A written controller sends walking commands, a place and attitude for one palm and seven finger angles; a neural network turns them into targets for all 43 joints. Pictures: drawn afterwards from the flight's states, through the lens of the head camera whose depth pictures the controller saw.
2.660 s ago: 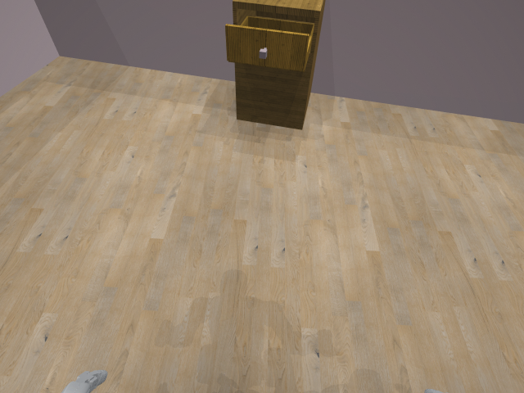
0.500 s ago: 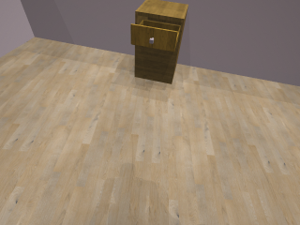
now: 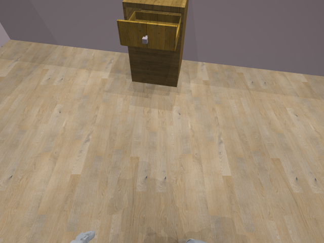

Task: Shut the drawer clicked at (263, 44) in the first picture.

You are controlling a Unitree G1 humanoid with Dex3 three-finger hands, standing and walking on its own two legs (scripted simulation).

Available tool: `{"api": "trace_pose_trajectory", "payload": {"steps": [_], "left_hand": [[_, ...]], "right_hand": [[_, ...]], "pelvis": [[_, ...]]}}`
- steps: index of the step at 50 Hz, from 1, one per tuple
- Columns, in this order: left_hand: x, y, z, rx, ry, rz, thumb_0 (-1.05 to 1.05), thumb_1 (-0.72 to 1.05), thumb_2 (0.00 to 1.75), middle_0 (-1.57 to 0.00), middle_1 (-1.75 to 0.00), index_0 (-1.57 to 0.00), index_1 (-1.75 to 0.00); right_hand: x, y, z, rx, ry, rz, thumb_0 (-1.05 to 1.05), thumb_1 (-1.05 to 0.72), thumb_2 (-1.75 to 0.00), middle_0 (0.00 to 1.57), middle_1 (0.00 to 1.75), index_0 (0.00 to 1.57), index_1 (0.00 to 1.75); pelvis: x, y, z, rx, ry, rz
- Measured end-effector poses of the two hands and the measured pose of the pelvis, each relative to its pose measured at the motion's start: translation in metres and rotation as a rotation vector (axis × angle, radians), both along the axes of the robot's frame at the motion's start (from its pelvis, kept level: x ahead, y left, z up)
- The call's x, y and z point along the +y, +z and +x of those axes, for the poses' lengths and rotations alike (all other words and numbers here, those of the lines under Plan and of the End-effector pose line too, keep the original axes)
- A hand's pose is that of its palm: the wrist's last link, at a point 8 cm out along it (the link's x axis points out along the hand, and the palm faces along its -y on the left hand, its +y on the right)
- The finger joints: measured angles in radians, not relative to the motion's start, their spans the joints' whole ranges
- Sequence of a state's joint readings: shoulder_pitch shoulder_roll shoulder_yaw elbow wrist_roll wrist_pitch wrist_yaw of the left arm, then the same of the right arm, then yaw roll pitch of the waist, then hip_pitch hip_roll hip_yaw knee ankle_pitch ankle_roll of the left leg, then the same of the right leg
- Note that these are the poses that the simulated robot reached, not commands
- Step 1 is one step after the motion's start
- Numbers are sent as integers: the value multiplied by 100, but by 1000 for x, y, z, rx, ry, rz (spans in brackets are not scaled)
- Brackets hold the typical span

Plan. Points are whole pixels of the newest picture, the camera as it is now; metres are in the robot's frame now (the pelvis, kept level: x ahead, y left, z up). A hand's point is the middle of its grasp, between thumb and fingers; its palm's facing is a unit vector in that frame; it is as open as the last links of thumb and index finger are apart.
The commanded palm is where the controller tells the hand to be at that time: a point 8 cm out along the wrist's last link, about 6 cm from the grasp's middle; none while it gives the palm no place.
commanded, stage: walk to a spot facing it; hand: left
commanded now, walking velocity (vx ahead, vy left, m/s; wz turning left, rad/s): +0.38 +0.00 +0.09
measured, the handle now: (145, 39) +1.30 +0.12 -0.17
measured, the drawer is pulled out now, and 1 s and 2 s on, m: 0.21 0.21 0.21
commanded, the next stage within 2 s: turn to face it in 1.20 s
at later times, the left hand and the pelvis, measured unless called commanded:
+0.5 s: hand out of the picture +0.12 +0.22 -0.17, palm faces +0.13 -0.98 -0.12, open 7.3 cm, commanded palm none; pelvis +0.21 +0.07 +0.01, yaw +2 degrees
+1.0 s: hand (120, 128) +0.54 +0.18 -0.15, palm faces -0.09 -0.97 -0.21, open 7.3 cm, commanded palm none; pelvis +0.41 +0.00 +0.00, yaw -3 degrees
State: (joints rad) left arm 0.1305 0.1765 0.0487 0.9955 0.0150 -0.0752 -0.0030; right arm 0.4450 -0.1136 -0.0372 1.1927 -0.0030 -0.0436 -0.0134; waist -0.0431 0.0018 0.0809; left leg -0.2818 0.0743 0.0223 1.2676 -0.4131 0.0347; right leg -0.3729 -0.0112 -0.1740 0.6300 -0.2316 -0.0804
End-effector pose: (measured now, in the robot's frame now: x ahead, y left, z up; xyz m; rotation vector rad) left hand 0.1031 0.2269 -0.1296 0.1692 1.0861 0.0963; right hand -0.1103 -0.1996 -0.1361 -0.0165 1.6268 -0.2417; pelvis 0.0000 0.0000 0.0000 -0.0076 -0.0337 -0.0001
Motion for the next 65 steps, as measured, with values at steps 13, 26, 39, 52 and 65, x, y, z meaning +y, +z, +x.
{"api": "trace_pose_trajectory", "payload": {"steps": [13, 26, 39, 52, 65], "left_hand": [[11, 4, -30, 268, 145, -22, -1, 93, 90, -20, -30, -20, -30], [51, -8, 23, 470, 199, -83, 0, 91, 90, -20, -30, -20, -30], [67, 12, 263, 155, 59, -21, 0, 91, 90, -19, -30, -20, -30], [-9, 11, 438, 16, -53, 17, 0, 91, 90, -20, -30, -20, -30], [-10, 16, 409, 211, 143, 9, -1, 93, 90, -20, -30, -20, -30]], "right_hand": [[-22, 34, 306, -494, 211, -70, 1, -91, -90, 19, 29, 19, 30], [49, 30, 423, -514, 238, -80, 0, -92, -90, 20, 30, 20, 30], [39, 26, 373, -193, 73, -67, 0, -92, -90, 20, 30, 20, 30], [6, -3, 420, 2, -43, 46, 1, -90, -90, 20, 30, 20, 30], [-44, 20, 686, -385, 176, -35, 1, -91, -90, 19, 29, 19, 30]], "pelvis": [[11, 21, 105, 24, 28, -32], [68, 13, 217, 5, 27, -17], [62, 26, 314, 17, -19, 19], [-3, 5, 428, 10, -47, 23], [-10, 24, 522, 16, 59, -11]]}}
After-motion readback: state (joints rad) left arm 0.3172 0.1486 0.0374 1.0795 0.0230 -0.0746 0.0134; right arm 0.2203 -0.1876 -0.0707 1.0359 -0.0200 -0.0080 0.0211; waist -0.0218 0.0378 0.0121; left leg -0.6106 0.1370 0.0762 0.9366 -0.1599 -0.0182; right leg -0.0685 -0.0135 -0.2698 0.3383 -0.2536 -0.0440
